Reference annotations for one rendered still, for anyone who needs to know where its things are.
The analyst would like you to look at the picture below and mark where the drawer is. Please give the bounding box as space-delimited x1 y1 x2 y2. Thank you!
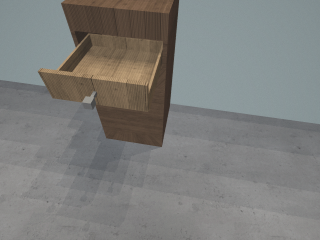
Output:
38 33 163 112

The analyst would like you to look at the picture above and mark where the handle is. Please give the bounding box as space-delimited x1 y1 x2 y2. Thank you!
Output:
82 91 97 110

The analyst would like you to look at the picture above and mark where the cabinet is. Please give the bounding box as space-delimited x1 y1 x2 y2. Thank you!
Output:
61 0 179 147

